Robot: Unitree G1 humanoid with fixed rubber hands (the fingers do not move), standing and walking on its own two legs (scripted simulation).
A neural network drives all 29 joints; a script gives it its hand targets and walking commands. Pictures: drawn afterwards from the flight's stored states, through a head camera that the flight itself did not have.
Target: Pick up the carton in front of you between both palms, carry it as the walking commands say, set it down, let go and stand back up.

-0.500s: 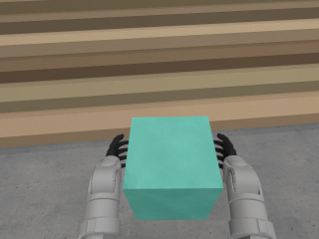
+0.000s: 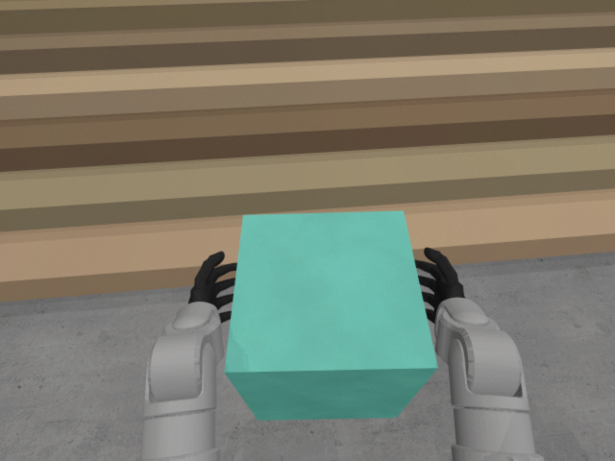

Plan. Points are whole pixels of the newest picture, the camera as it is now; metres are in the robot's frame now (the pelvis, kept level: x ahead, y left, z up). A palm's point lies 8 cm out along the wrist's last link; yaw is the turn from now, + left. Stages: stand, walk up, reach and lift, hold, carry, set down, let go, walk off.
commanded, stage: carry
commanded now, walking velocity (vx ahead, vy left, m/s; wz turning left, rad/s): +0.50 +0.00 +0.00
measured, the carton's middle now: (325, 323) +0.30 +0.01 +0.02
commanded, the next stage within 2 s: none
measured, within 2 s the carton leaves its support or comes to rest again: neither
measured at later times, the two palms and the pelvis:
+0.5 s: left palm (214, 204) +0.49 +0.19 +0.08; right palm (392, 196) +0.51 -0.11 +0.08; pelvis +0.27 +0.02 -0.02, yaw +2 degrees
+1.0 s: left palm (242, 78) +0.88 +0.19 +0.14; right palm (371, 78) +0.89 -0.11 +0.13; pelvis +0.58 +0.03 -0.02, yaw +3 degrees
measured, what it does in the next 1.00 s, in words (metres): walks ahead: right foot, then left foot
